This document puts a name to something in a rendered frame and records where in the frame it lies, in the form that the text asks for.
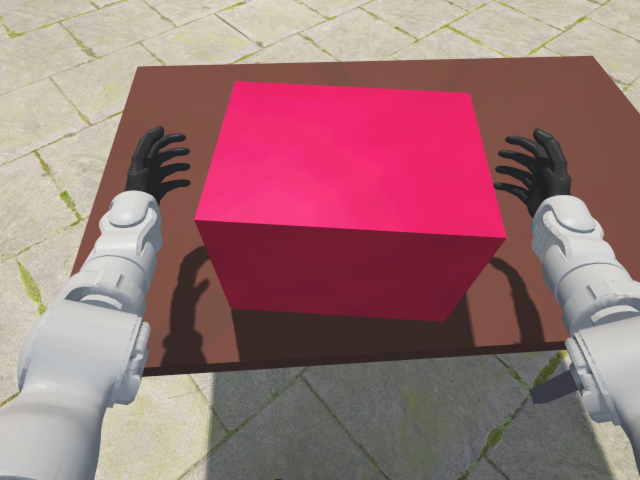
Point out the carton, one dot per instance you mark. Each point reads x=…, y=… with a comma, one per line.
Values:
x=349, y=201

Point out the left robot forearm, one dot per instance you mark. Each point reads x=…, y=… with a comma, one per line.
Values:
x=119, y=270

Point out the right robot forearm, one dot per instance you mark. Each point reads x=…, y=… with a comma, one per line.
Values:
x=579, y=267

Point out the robot left hand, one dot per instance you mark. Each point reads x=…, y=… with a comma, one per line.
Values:
x=145, y=173

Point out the robot left upper arm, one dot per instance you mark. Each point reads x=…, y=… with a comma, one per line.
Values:
x=87, y=358

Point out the robot right hand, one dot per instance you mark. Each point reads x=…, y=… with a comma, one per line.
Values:
x=549, y=170

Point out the table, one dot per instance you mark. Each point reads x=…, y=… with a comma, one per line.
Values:
x=507, y=309

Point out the robot right upper arm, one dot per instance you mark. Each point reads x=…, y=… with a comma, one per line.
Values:
x=606, y=369

